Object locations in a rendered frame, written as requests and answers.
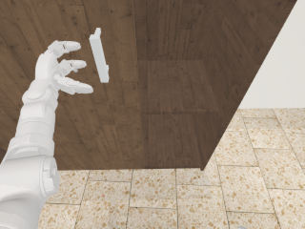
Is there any handle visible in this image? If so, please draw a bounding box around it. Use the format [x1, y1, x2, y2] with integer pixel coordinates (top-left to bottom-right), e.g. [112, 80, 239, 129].
[89, 28, 110, 83]

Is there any left robot hand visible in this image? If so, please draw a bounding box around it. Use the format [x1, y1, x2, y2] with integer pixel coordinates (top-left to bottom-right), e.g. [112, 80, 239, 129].
[35, 40, 93, 94]

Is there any left robot upper arm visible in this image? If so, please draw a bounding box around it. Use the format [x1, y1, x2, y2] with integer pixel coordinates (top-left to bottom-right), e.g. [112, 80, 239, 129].
[0, 154, 60, 229]

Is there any robot left forearm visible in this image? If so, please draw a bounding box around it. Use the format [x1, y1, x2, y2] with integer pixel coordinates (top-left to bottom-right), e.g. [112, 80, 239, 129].
[0, 78, 59, 167]

